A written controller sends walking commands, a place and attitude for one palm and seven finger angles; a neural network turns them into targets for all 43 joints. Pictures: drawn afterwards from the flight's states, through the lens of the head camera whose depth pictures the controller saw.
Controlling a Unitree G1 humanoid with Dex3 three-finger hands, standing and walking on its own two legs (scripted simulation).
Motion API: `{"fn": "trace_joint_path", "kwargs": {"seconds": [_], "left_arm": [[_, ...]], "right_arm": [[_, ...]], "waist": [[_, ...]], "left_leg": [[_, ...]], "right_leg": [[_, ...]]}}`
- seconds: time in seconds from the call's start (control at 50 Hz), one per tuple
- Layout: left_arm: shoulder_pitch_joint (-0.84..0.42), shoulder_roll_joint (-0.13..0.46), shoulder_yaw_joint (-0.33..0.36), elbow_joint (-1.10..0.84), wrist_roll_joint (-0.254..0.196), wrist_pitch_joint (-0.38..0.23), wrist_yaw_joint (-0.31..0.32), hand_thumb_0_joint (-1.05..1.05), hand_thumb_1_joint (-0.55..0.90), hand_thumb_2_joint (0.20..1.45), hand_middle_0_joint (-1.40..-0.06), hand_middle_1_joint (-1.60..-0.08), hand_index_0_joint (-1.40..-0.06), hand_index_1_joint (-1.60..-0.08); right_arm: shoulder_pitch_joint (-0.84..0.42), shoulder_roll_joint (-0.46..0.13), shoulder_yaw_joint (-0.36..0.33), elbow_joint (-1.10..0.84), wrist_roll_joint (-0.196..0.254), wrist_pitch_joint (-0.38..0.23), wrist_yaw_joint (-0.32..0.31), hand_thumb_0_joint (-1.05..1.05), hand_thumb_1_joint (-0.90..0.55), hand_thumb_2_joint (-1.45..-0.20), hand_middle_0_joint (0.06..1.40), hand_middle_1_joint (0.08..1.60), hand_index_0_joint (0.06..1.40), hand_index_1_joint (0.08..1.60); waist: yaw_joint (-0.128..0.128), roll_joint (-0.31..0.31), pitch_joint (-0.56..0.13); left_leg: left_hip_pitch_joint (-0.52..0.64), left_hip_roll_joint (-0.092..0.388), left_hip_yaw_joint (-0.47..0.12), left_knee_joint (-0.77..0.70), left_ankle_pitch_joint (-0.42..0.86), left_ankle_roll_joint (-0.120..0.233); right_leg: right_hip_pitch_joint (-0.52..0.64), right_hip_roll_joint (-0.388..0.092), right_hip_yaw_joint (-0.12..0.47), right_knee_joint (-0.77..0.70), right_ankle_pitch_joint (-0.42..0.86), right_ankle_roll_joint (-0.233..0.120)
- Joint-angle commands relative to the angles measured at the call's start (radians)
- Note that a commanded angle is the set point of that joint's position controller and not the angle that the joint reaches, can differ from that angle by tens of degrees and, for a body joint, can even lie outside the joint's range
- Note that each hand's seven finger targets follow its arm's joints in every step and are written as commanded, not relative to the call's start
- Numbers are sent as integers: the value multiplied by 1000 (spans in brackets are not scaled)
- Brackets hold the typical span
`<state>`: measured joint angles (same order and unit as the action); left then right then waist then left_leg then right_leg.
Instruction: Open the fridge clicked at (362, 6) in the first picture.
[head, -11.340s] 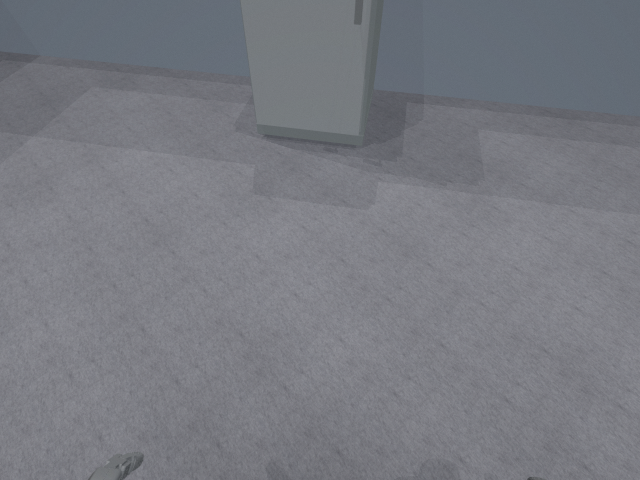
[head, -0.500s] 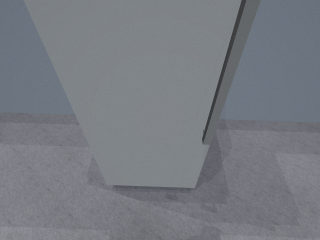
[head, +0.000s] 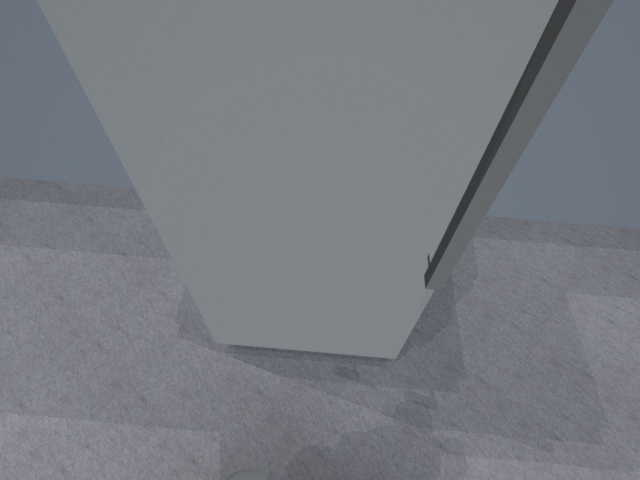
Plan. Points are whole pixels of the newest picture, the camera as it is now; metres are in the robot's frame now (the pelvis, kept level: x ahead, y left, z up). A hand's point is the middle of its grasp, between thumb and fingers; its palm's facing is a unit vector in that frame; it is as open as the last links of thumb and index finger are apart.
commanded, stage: come to a stop and stand still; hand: right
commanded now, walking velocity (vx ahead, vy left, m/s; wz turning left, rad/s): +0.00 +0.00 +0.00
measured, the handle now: (482, 172) +0.47 -0.16 +0.12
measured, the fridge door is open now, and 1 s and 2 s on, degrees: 0 0 0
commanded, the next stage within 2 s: look again from close up in 1.60 s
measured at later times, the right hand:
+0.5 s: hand out of the picture +0.01 -0.18 -0.17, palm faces +0.03 +0.98 -0.21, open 7.3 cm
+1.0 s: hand out of the picture +0.01 -0.19 -0.16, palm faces +0.00 +0.97 -0.25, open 7.4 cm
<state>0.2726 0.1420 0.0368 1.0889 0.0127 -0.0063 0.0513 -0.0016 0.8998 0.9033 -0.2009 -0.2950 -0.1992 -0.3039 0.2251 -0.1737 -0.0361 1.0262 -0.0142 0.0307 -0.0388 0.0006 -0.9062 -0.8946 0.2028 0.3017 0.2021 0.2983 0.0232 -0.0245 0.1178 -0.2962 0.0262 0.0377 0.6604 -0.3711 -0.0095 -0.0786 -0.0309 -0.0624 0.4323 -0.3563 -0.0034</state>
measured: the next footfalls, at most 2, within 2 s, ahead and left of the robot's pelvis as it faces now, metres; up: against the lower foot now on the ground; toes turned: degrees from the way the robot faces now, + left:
none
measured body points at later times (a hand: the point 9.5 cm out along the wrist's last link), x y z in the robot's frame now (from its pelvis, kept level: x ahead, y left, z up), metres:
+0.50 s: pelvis -0.03 +0.01 +0.01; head -0.02 +0.00 +0.46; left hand -0.01 +0.25 -0.15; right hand +0.00 -0.24 -0.15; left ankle +0.01 +0.13 -0.74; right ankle -0.02 -0.11 -0.74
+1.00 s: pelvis -0.01 +0.00 +0.00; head -0.01 +0.02 +0.45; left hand +0.01 +0.22 -0.17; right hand +0.01 -0.24 -0.14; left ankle +0.01 +0.13 -0.74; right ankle -0.02 -0.11 -0.74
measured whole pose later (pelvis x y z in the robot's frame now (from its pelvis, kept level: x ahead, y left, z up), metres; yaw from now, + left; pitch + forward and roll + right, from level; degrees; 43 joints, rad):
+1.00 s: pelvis -0.01 +0.00 +0.00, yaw +0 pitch -1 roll -1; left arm 0.29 0.20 -0.02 1.05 0.01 -0.03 0.01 0.01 0.92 0.90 -0.20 -0.29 -0.20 -0.30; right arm 0.26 -0.17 0.02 1.09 -0.01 -0.01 -0.02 0.00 -0.91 -0.89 0.20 0.30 0.20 0.30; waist 0.00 -0.04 0.02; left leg -0.25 0.06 0.03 0.50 -0.23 -0.02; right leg -0.16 0.01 -0.08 0.44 -0.26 -0.01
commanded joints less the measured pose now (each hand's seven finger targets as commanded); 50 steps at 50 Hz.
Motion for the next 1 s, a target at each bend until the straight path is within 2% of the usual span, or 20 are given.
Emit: {"fn": "trace_joint_path", "kwargs": {"seconds": [0.0, 0.02, 0.04, 0.06, 0.08, 0.12, 0.2, 0.24, 0.26, 0.28, 0.34, 0.42, 0.54, 0.56, 0.58, 0.6, 0.62, 0.64, 0.74, 0.98], "left_arm": [[80, 160, 38, -28, -3, 4, 6, 0, 900, 900, -200, -300, -200, -300], [111, 98, 30, -33, -14, 7, -2, 0, 900, 900, -200, -300, -200, -300], [91, 79, 27, -43, -19, 18, -2, 0, 900, 900, -200, -300, -200, -300], [55, 66, 29, -39, -19, 26, 1, 0, 900, 900, -200, -300, -200, -300], [38, 66, 26, -32, -16, 35, -1, 0, 900, 900, -200, -300, -200, -300], [40, 91, 27, -17, -11, 33, -7, 0, 900, 900, -200, -300, -200, -300], [109, 91, 16, 15, -7, 15, -15, 0, 900, 900, -200, -300, -200, -300], [76, 145, 17, 4, -1, -3, -14, 0, 900, 900, -200, -300, -200, -300], [20, 167, 13, -13, 5, -5, -17, 0, 900, 900, -200, -300, -200, -300], [-29, 169, 9, -25, 6, -1, -26, 0, 900, 900, -200, -300, -200, -300], [-38, 181, 9, -26, 3, -12, -31, 0, 900, 900, -200, -300, -200, -300], [-10, 178, 6, -19, 2, -17, -32, 0, 900, 900, -200, -300, -200, -300], [2, 199, 6, -11, -1, -14, -33, 0, 900, 900, -200, -300, -200, -300], [4, 203, 5, -10, -2, -16, -33, 0, 900, 900, -200, -300, -200, -300], [-42, 177, -7, -68, -3, -27, -42, 0, 900, 900, -200, -300, -200, -300], [-4, 115, -21, -92, 0, -12, -46, 0, 900, 900, -200, -300, -200, -300], [23, 123, -21, -88, 3, -17, -45, 0, 900, 900, -200, -300, -200, -300], [61, 127, -21, -93, 10, -25, -47, 0, 900, 900, -200, -300, -200, -300], [43, 171, -21, -122, 3, -29, -40, 0, 900, 900, -200, -300, -200, -300], [60, 156, -32, -72, 3, -38, -31, 0, 900, 900, -200, -300, -200, -300]], "right_arm": [[179, -101, -27, -18, -10, -43, 0, 0, -900, -900, 200, 300, 200, 300], [174, -177, -37, -8, -13, -55, -11, 0, -900, -900, 200, 300, 200, 300], [168, -194, -35, -6, -3, -55, -11, 0, -900, -900, 200, 300, 200, 300], [135, -180, -27, -8, -3, -49, -11, 0, -900, -900, 200, 300, 200, 300], [93, -168, -25, -16, -7, -44, -13, 0, -900, -900, 200, 300, 200, 300], [-4, -166, -19, -41, -10, -40, -9, 0, -900, -900, 200, 300, 200, 300], [-40, -191, -24, -50, 2, -39, -1, 0, -900, -900, 200, 300, 200, 300], [-31, -152, -13, -53, 8, -32, 9, 0, -900, -900, 200, 300, 200, 300], [-29, -132, -10, -54, 6, -27, 11, 0, -900, -900, 200, 300, 200, 300], [-10, -134, -10, -45, -2, -27, 11, 0, -900, -900, 200, 300, 200, 300], [0, -171, -13, -20, -6, -35, 13, 0, -900, -900, 200, 300, 200, 300], [24, -170, -6, 7, -3, -49, 13, 0, -900, -900, 200, 300, 200, 300], [34, -178, 2, 27, -5, -55, 13, 0, -900, -900, 200, 300, 200, 300], [35, -183, 2, 29, -4, -57, 13, 0, -900, -900, 200, 300, 200, 300], [126, -119, 30, 57, -7, -63, -28, 0, -900, -900, 200, 300, 200, 300], [84, -183, 23, 23, -1, -68, -15, 0, -900, -900, 200, 300, 200, 300], [64, -182, 22, 18, -2, -65, -5, 0, -900, -900, 200, 300, 200, 300], [61, -174, 23, 14, -5, -70, 0, 0, -900, -900, 200, 300, 200, 300], [70, -142, 35, 21, -4, -62, 11, 0, -900, -900, 200, 300, 200, 300], [73, -137, 27, 26, 2, -63, 6, 0, -900, -900, 200, 300, 200, 300]], "waist": [[-59, 15, -208], [-35, 156, -254], [-40, 196, -246], [-39, 203, -185], [-39, 255, -145], [-8, 213, -63], [22, 131, -94], [-3, -30, -74], [-29, -67, -26], [-48, -26, -1], [-50, -71, 11], [-35, -22, -75], [-23, 33, -53], [-21, 24, -56], [-41, -61, -75], [-11, -45, -126], [0, -71, -84], [5, -93, -133], [-16, 38, -65], [-25, 40, -65]], "left_leg": [[213, 60, -39, -242, 553, 15], [338, 246, -226, -204, 955, 88], [325, 350, -249, -217, 1149, 177], [252, 331, -216, -246, 1019, 203], [168, 301, -229, -276, 844, 207], [52, 253, -192, -312, 599, 205], [-2, 181, -144, -289, 305, 130], [-31, 84, -100, -267, 112, 57], [37, 50, -71, -284, 76, 24], [80, 49, -83, -322, 20, 13], [111, 67, -95, -329, 59, 23], [118, 86, -97, -361, 99, 19], [78, 90, -99, -387, 88, 17], [86, 94, -98, -385, 105, 17], [91, 127, -94, -291, 308, 21], [64, 144, -141, -322, 53, 53], [-12, 130, -135, -313, -51, 63], [10, 107, -102, -276, 19, 61], [54, 67, -62, -237, 86, 41], [82, 86, -79, -241, 222, 41]], "right_leg": [[3, -123, 44, 192, 723, -26], [-160, -35, 4, 297, 274, 21], [-206, 10, 28, 358, -200, 27], [-208, -5, 63, 399, -241, 17], [-208, -24, 79, 428, -239, 15], [-187, -36, 67, 386, -169, 12], [-50, -33, 23, 64, 89, 17], [-71, -113, 146, -77, 104, -15], [-204, -148, 184, -139, 11, -31], [-278, -133, 173, -159, -108, -24], [-282, -101, 151, -186, -100, -13], [-177, -85, 116, -154, 6, -8], [-138, -89, 106, -155, 38, -9], [-139, -88, 106, -157, 52, -10], [-165, -100, 26, 25, 157, 14], [-158, -31, 46, 21, 34, 17], [-145, -39, 62, -19, 48, 6], [-137, -59, 79, -25, 122, 0], [-213, -87, 133, -113, 84, -32], [-139, -73, 86, -108, 210, -26]]}}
